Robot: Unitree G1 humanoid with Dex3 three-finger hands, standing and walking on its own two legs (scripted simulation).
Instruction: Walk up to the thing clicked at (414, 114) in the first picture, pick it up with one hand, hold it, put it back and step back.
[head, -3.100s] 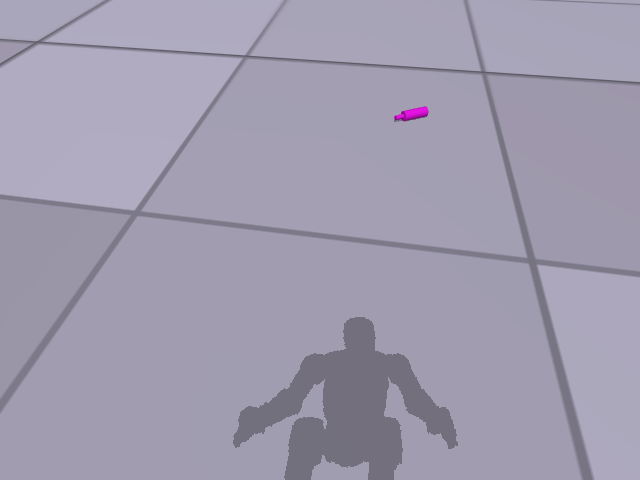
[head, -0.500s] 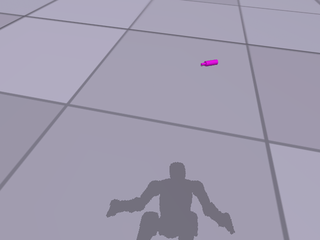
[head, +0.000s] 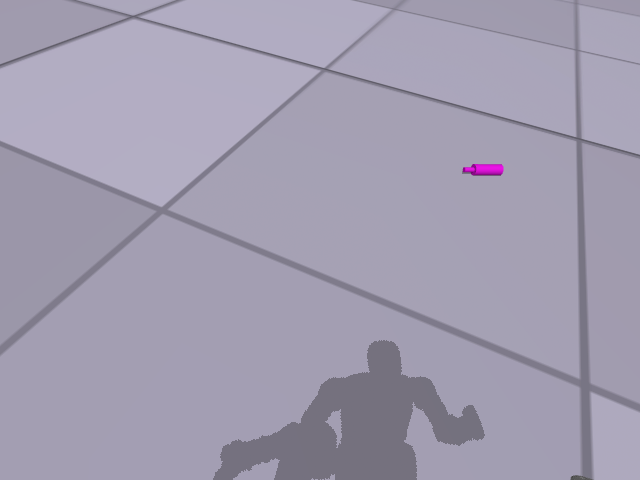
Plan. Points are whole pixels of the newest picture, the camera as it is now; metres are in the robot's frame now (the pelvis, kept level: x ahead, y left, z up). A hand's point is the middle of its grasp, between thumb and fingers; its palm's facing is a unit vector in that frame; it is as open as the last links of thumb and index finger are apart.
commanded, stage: walk up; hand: left
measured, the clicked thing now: (482, 169) +1.86 -0.78 -0.72
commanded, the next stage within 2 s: none
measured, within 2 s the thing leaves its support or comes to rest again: neither
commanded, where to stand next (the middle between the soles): +1.57 -1.12 m, yaw +13 degrees
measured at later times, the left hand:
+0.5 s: hand (257, 330) +0.38 +0.14 -0.10, palm faces +0.08 -0.92 -0.38, open 7.4 cm
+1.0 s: hand (331, 255) +0.61 +0.03 -0.15, palm faces +0.03 -0.96 -0.26, open 7.4 cm
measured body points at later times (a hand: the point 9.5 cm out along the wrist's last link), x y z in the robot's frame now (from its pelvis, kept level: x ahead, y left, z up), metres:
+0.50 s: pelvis +0.27 -0.16 +0.00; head +0.28 -0.17 +0.45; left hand +0.37 +0.19 -0.08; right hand +0.33 -0.52 -0.11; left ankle +0.19 +0.03 -0.64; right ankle +0.35 -0.29 -0.71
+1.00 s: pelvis +0.55 -0.25 +0.01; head +0.57 -0.20 +0.45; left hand +0.60 +0.08 -0.13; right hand +0.64 -0.58 -0.06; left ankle +0.57 -0.12 -0.71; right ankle +0.57 -0.40 -0.65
